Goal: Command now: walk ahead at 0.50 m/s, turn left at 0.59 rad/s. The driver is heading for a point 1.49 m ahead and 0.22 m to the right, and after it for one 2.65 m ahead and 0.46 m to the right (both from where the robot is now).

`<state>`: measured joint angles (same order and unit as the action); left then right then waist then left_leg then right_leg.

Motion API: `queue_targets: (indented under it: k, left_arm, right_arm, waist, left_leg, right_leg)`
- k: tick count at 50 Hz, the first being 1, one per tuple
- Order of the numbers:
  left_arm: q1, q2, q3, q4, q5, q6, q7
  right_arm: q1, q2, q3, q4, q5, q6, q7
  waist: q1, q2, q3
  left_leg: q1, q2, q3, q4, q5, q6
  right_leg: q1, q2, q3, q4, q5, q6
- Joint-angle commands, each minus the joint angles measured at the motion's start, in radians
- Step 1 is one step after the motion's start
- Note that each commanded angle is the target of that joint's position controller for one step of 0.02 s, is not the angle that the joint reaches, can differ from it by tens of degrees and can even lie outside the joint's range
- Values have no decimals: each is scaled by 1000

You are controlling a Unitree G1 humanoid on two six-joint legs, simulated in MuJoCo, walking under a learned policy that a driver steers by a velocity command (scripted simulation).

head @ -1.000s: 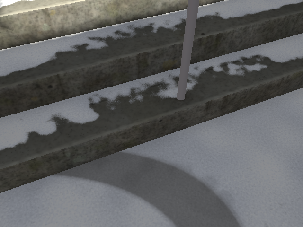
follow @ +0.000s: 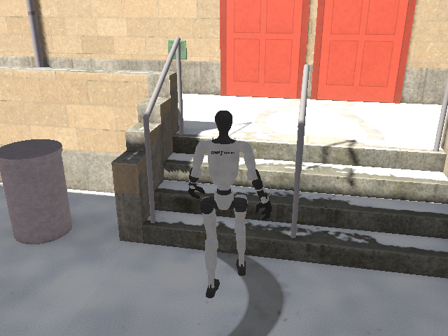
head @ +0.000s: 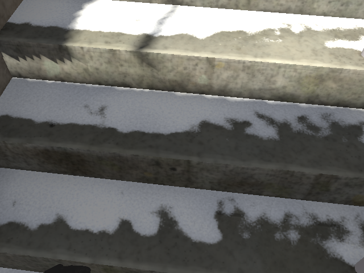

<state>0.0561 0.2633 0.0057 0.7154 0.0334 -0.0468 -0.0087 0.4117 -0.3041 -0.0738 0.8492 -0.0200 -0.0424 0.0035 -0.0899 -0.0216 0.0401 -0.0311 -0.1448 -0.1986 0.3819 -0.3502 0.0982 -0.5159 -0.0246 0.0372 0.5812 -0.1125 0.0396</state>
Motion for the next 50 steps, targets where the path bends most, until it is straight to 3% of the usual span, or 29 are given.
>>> queue_targets:
  k: [1, 2, 3, 4, 5, 7, 11, 17, 20, 22, 23, 24, 25, 26, 27, 30, 33, 35, 37, 39, 41, 42, 43, 44, 46, 47, 48, 49, 50]
  left_arm:
    - [230, 155, 52, 6, 9, -32, 29]
    - [363, 227, 71, 18, 31, -42, 45]
    - [367, 312, 85, 14, 47, -34, 50]
    - [311, 255, 88, 20, 30, -23, 41]
    - [243, 150, 64, 6, 17, -23, 30]
    - [201, 78, 42, 22, 9, -32, 22]
    - [278, 90, 50, 93, -5, -71, 13]
    - [273, 84, 50, 130, -5, -70, 4]
    - [317, 105, 56, 150, -14, -59, 4]
    - [291, 123, 58, 158, -38, -45, 3]
    - [283, 97, 50, 147, -50, -40, 6]
    - [321, 0, 25, 125, -42, -36, 7]
    - [445, -38, 25, 149, -39, -10, 27]
    - [381, -2, 30, 141, -7, 9, 32]
    - [216, 1, 36, 94, 19, 5, 26]
    - [143, -98, 14, 37, -4, 19, 20]
    - [57, -183, -19, -39, -29, 50, 45]
    - [-25, -183, -33, -115, -25, 68, 59]
    - [-100, -177, -50, -177, -19, 67, 49]
    - [-190, -178, -64, -243, -14, 79, 37]
    - [-168, -164, -73, -252, -5, 87, 29]
    - [-100, -152, -69, -182, -11, 86, 27]
    - [-43, -154, -74, -168, -36, 86, 36]
    - [46, -123, -57, -141, -33, 90, 43]
    - [234, -46, -24, -84, -10, 65, 19]
    - [238, 58, 16, -80, -2, 58, 13]
    - [273, 188, 66, -26, -1, 78, 24]
    - [163, 193, 83, -44, -1, 80, 41]
    - [435, 88, 39, 64, 49, 54, -19]
  right_arm:
    - [-100, -161, -36, -65, 10, -26, -1]
    - [-105, -94, -15, -83, 27, -38, 5]
    - [0, 19, 14, -114, 39, -37, 0]
    - [40, -66, 7, -80, -1, -13, -10]
    - [-10, -92, 2, -58, -15, -2, -4]
    - [-92, -69, 7, -67, -22, 0, 15]
    - [-112, -30, 19, -68, -31, 12, 23]
    - [-273, 48, 61, -115, -23, 19, 38]
    - [-244, 35, 67, -108, -18, 11, 11]
    - [-79, 24, 56, -60, -22, -9, -2]
    - [17, -9, 43, -19, -24, -20, -8]
    - [52, -106, 27, -18, -38, -28, -16]
    - [139, -211, -12, 0, -21, -7, -23]
    - [73, -194, -22, -7, -3, 8, -19]
    - [-10, -94, 5, -9, 2, 2, -14]
    - [18, 71, 58, 78, -10, -32, -13]
    - [95, 66, 66, 158, -23, -51, -2]
    - [71, 54, 76, 174, -14, -62, 7]
    - [43, 69, 93, 184, -17, -59, 7]
    - [57, 55, 104, 201, 9, -59, -33]
    - [68, -26, 88, 198, 43, -57, -67]
    - [61, -4, 94, 172, 58, -48, -71]
    - [68, -67, 81, 154, 55, -55, -72]
    - [88, -110, 63, 143, 52, -51, -79]
    - [55, -154, 30, 88, 48, -28, -55]
    - [41, -131, 27, 14, 15, -45, -36]
    - [-103, -60, 28, -74, -9, -47, 20]
    - [-136, -11, 26, -120, -59, -50, 41]
    - [-111, 16, 24, -27, -11, -28, 93]
  waist:
    - [188, 49, -120]
    - [239, -44, -214]
    - [155, -262, -259]
    - [111, -159, -235]
    - [104, -39, -126]
    - [98, -64, -18]
    - [80, -66, -45]
    - [86, -135, -53]
    - [88, -127, -96]
    - [-5, -63, -150]
    - [-32, -13, -167]
    - [-2, 198, -168]
    - [9, 261, -270]
    - [4, 155, -217]
    - [6, 101, -6]
    - [73, 99, 55]
    - [96, 101, 31]
    - [130, 94, 85]
    - [159, 18, 130]
    - [153, 43, 120]
    - [154, 92, 58]
    - [132, 7, -50]
    - [169, 124, -119]
    - [197, 200, -222]
    - [244, 277, -416]
    - [247, 154, -428]
    - [256, -158, -388]
    - [209, -108, -307]
    - [315, -20, 66]
  left_leg:
    - [-183, 166, -137, 250, 743, 35]
    - [-293, 97, -73, 500, 550, 1]
    - [-541, -40, 42, 723, -193, -25]
    - [-602, 51, 49, 834, -178, -18]
    - [-593, 96, 41, 842, -78, -20]
    - [-567, 134, 65, 783, 14, -39]
    - [-563, 117, 97, 811, 73, -72]
    - [-416, 153, 246, 426, 147, -98]
    - [-282, 111, 280, 309, 159, -56]
    - [-113, 82, 307, 93, 253, -21]
    - [37, 108, 280, 18, 302, -16]
    - [174, 403, -80, -40, 569, 17]
    - [208, 588, -288, -58, 607, 157]
    - [116, 592, -330, -168, 5, 225]
    - [-6, 515, -254, -221, -293, 193]
    - [-108, 441, -51, -200, -174, 94]
    - [-120, 463, 44, -174, -63, 69]
    - [-167, 472, 95, -225, -147, 46]
    - [-319, 387, 218, -269, -106, -3]
    - [-375, 361, 263, -360, 44, 20]
    - [-224, 358, 326, -434, 464, 66]
    - [-186, 309, 430, -375, 868, 54]
    - [-138, 354, 443, -249, 1530, 71]
    - [-4, 407, 432, -86, 1909, 69]
    - [132, 452, 424, 347, 1900, 76]
    - [-156, 402, 382, 647, 1499, 42]
    - [-576, 113, 296, 1072, 267, -38]
    - [-786, 116, 92, 1485, 217, -42]
    - [-1147, 12, -238, 1740, 455, 27]
  right_leg:
    - [451, 52, -29, -134, -36, -47]
    - [643, -139, 151, -197, -155, -94]
    - [774, -422, 569, -298, -85, -201]
    - [668, -431, 703, -311, -290, -262]
    - [545, -368, 579, -344, -420, -248]
    - [411, -250, 327, -394, -235, -199]
    - [401, -207, 113, -369, 286, -214]
    - [344, -158, -47, -340, 506, -192]
    - [377, -188, -34, -232, 722, -199]
    - [387, -144, -64, 17, 722, -188]
    - [275, -96, -77, 193, 520, -167]
    - [18, 11, -121, 495, -157, -110]
    - [-87, 85, -49, 863, -398, -98]
    - [-244, 56, -23, 1106, -377, -102]
    - [-419, 22, -25, 1216, -324, -110]
    - [-623, 20, -6, 1539, -289, -144]
    - [-808, 75, 5, 1840, -346, -174]
    - [-910, 67, 30, 1850, -371, -175]
    - [-824, 48, -36, 1601, -290, -159]
    - [-685, 22, -87, 1364, -254, -133]
    - [-523, -22, -177, 1085, -335, -133]
    - [-314, 33, -285, 965, -340, -146]
    - [-145, 67, -327, 849, -351, -162]
    - [-71, 125, -336, 784, -432, -183]
    - [124, 192, -203, 505, -480, -250]
    - [296, 79, 231, 280, -644, -325]
    - [416, -122, 897, -194, -765, -438]
    - [364, -194, 1088, -331, -732, -438]
    - [234, -143, 882, -191, -611, -292]
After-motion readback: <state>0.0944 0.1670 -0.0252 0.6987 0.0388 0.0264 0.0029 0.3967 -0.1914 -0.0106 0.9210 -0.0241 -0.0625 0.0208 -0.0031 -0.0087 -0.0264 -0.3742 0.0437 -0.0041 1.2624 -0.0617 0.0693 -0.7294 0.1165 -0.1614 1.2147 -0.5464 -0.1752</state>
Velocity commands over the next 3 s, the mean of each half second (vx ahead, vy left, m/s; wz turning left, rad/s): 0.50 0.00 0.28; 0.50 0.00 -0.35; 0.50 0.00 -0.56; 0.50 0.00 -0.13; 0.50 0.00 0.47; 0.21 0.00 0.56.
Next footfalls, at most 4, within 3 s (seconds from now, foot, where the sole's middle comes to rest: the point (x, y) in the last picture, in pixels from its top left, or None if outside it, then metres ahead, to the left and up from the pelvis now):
0.04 right None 0.17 -0.12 -0.77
0.46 left None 0.29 0.10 -0.77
0.92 right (191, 238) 0.51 -0.05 -0.60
1.38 left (157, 127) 0.84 0.03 -0.43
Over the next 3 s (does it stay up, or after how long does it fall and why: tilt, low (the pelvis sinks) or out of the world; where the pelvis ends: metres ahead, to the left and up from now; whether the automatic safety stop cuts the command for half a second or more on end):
stays up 1.45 -0.35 0.67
